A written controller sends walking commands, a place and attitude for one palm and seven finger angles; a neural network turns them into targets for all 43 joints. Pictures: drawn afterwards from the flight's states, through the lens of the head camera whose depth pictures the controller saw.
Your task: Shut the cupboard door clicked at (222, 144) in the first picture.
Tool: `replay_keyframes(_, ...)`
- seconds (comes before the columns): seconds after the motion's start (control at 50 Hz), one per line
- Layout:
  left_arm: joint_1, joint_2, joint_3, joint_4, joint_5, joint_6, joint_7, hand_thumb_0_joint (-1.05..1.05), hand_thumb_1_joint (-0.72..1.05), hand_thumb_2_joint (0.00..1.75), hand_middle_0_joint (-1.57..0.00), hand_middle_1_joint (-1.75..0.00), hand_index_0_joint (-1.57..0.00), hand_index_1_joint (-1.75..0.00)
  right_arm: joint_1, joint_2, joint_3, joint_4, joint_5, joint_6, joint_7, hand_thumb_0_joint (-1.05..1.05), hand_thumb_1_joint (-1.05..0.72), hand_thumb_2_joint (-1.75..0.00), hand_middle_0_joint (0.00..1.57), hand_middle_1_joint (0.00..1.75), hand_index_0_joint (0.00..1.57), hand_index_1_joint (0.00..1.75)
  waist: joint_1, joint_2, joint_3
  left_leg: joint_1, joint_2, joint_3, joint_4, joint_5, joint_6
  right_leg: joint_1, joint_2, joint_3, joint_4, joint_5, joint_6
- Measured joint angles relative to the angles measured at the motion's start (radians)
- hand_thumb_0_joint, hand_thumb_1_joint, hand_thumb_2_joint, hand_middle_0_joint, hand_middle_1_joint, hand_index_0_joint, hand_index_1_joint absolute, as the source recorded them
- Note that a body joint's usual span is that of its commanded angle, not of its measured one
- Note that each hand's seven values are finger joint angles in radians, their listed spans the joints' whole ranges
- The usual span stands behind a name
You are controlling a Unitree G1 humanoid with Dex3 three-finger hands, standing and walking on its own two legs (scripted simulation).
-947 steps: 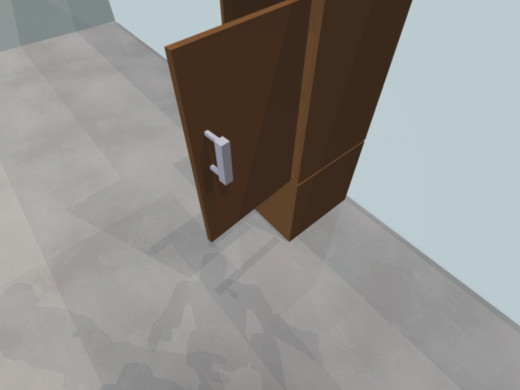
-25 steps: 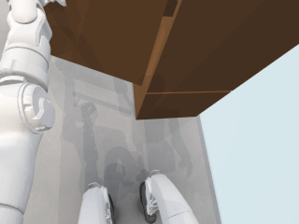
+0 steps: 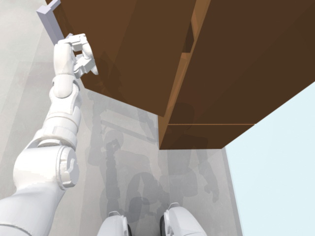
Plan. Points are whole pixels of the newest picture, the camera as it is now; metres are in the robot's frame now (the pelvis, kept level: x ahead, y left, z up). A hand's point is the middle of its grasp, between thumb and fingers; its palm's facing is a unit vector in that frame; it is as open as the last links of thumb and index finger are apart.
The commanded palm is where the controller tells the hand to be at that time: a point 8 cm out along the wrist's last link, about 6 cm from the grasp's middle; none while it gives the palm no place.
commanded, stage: pull the fist back off the door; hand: left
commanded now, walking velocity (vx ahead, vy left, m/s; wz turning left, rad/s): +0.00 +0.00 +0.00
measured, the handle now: (59, 26) +0.65 +0.19 +0.07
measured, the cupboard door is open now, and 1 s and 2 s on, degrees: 67 67 67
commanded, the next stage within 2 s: draw the hand back to the body in 0.18 s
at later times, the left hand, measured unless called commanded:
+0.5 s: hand (85, 75) +0.47 +0.11 +0.09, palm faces +0.03 -1.00 -0.03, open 3.1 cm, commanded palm +0.42 +0.17 +0.11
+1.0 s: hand (18, 133) +0.32 +0.18 +0.16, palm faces +0.17 -0.96 -0.21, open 3.2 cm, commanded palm +0.27 +0.23 +0.18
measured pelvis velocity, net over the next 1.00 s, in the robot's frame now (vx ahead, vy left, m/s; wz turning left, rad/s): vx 0.01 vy -0.01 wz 0.02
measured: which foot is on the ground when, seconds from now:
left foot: down 0.00-1.00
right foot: down 0.00-1.00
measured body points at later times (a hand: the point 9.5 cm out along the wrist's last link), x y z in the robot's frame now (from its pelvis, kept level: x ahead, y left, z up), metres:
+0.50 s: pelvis +0.00 +0.00 +0.01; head +0.09 -0.01 +0.45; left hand +0.46 +0.16 +0.10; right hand +0.03 -0.25 -0.12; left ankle +0.00 +0.10 -0.67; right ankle +0.00 -0.11 -0.67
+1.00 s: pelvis +0.01 -0.01 +0.07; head +0.01 -0.02 +0.52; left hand +0.30 +0.24 +0.17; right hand +0.20 -0.24 -0.02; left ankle +0.00 +0.10 -0.67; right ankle +0.00 -0.11 -0.67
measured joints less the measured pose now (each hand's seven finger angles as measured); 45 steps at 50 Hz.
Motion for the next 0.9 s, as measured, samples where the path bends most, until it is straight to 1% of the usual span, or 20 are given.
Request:
replay_keyframes(0.08, 0.079, -0.054, -0.039, -0.06, -0.02, -0.03, 0.005, 0.02, 0.9, 0.9, -1.3, -1.5, -1.3, -1.5, -0.043, -0.004, -0.015, -0.007, 0.007, 0.006, -0.005, 0.0, -0.91, -0.9, 0.2, 0.29, 0.2, 0.3, 0.029, -0.006, -0.005, 0.038, -0.006, 0.002, -0.012, -0.003, 0.001, 0.035, -0.005, 0.003, -0.006, -0.006, 0.002)
replay_keyframes(0.16, 0.121, -0.093, -0.081, -0.074, -0.024, -0.049, 0.013, 0.02, 0.9, 0.9, -1.3, -1.5, -1.3, -1.5, -0.09, 0.002, -0.017, -0.01, 0.016, 0.01, -0.009, 0.0, -0.91, -0.9, 0.2, 0.29, 0.2, 0.3, 0.053, -0.009, -0.009, 0.065, -0.013, 0.001, -0.017, -0.004, 0.001, 0.063, -0.012, 0.001, -0.006, -0.013, 0.004)
replay_keyframes(0.22, 0.111, -0.104, -0.094, -0.051, -0.019, -0.052, 0.023, 0.02, 0.9, 0.9, -1.3, -1.5, -1.31, -1.5, -0.126, 0.01, -0.009, -0.009, 0.019, 0.009, -0.015, 0.0, -0.91, -0.9, 0.2, 0.29, 0.2, 0.3, 0.058, -0.01, -0.008, 0.069, -0.018, -0.004, -0.012, -0.003, 0.001, 0.068, -0.017, -0.003, 0.003, -0.017, 0.003)
replay_keyframes(0.32, 0.067, -0.107, -0.106, -0.02, -0.019, -0.064, 0.035, 0.02, 0.9, 0.9, -1.3, -1.5, -1.31, -1.5, -0.162, 0.027, 0.001, -0.005, 0.016, -0.001, -0.02, 0.0, -0.91, -0.9, 0.2, 0.29, 0.2, 0.3, 0.057, -0.006, -0.008, 0.054, -0.023, -0.006, 0.003, -0.001, -0.001, 0.052, -0.023, -0.006, 0.024, -0.02, 0.001)
replay_keyframes(0.38, 0.07, -0.106, -0.072, -0.031, -0.016, -0.059, 0.021, 0.02, 0.9, 0.9, -1.3, -1.5, -1.31, -1.5, -0.161, 0.034, 0.009, -0.009, 0.019, 0.007, -0.02, 0.0, -0.91, -0.9, 0.2, 0.29, 0.2, 0.3, 0.059, -0.005, -0.009, 0.059, -0.02, 0.005, -0.001, 0.002, -0.001, 0.049, -0.02, 0.005, 0.028, -0.016, 0.0)
replay_keyframes(0.44, 0.142, -0.097, -0.047, -0.097, -0.027, -0.038, -0.001, 0.02, 0.9, 0.9, -1.3, -1.5, -1.3, -1.5, -0.136, 0.038, 0.013, -0.029, 0.031, 0.024, -0.025, 0.0, -0.91, -0.9, 0.2, 0.29, 0.2, 0.3, 0.069, 0.001, -0.007, 0.099, -0.015, 0.022, -0.031, 0.01, -0.001, 0.076, -0.014, 0.023, 0.006, -0.006, 0.0)
replay_keyframes(0.5, 0.249, -0.094, -0.045, -0.195, -0.057, -0.011, -0.029, 0.02, 0.9, 0.9, -1.3, -1.5, -1.3, -1.5, -0.101, 0.04, 0.015, -0.042, 0.05, 0.035, -0.034, 0.0, -0.91, -0.9, 0.2, 0.29, 0.2, 0.3, 0.087, 0.006, 0.003, 0.165, -0.011, 0.035, -0.082, 0.024, -0.002, 0.134, -0.008, 0.036, -0.038, 0.011, -0.001)
replay_keyframes(0.56, 0.356, -0.095, -0.055, -0.298, -0.096, 0.017, -0.054, 0.02, 0.9, 0.9, -1.3, -1.5, -1.3, -1.5, -0.075, 0.039, 0.017, -0.04, 0.069, 0.035, -0.047, 0.0, -0.91, -0.9, 0.2, 0.29, 0.2, 0.3, 0.106, 0.005, 0.014, 0.239, -0.01, 0.038, -0.138, 0.044, -0.005, 0.206, -0.004, 0.038, -0.093, 0.03, -0.003)
replay_keyframes(0.62, 0.449, -0.094, -0.083, -0.403, -0.125, 0.034, -0.077, 0.02, 0.9, 0.9, -1.3, -1.5, -1.3, -1.5, -0.064, 0.034, 0.015, -0.03, 0.083, 0.024, -0.063, 0.0, -0.91, -0.9, 0.2, 0.29, 0.2, 0.3, 0.122, 0.002, 0.022, 0.305, -0.011, 0.03, -0.185, 0.061, -0.008, 0.277, -0.002, 0.03, -0.143, 0.046, -0.006)
replay_keyframes(0.7, 0.544, -0.094, -0.122, -0.511, -0.154, 0.064, -0.112, 0.02, 0.9, 0.9, -1.3, -1.5, -1.3, -1.5, -0.084, 0.018, 0.01, -0.018, 0.097, 0.003, -0.08, 0.0, -0.91, -0.9, 0.2, 0.29, 0.2, 0.3, 0.14, -0.001, 0.028, 0.378, -0.014, 0.019, -0.234, 0.08, -0.011, 0.358, -0.004, 0.019, -0.198, 0.063, -0.008)
replay_keyframes(0.82, 0.685, -0.094, -0.142, -0.662, -0.19, 0.133, -0.156, 0.02, 0.9, 0.9, -1.27, -1.48, -1.28, -1.47, -0.159, -0.003, 0.008, -0.038, 0.111, -0.028, -0.104, 0.01, -0.91, -0.9, 0.2, 0.29, 0.2, 0.3, 0.163, -0.004, 0.037, 0.478, -0.023, 0.02, -0.3, 0.105, -0.01, 0.454, -0.01, 0.02, -0.255, 0.082, -0.006)
replay_keyframes(0.84, 0.714, -0.09, -0.149, -0.699, -0.172, 0.149, -0.14, 0.02, 0.9, 0.9, -1.26, -1.46, -1.27, -1.46, -0.176, -0.001, 0.007, -0.043, 0.112, -0.028, -0.11, 0.01, -0.91, -0.9, 0.2, 0.29, 0.2, 0.3, 0.168, -0.007, 0.042, 0.5, -0.025, 0.023, -0.315, 0.11, -0.01, 0.474, -0.011, 0.023, -0.266, 0.085, -0.005)
replay_keyframes(0.9, 0.816, -0.077, -0.188, -0.832, -0.115, 0.21, -0.062, 0.02, 0.9, 0.9, -1.21, -1.41, -1.22, -1.41, -0.225, 0.013, 0.006, -0.057, 0.113, -0.014, -0.14, 0.01, -0.91, -0.9, 0.2, 0.29, 0.2, 0.3, 0.185, -0.009, 0.057, 0.585, -0.032, 0.029, -0.385, 0.135, -0.011, 0.553, -0.015, 0.029, -0.323, 0.104, -0.002)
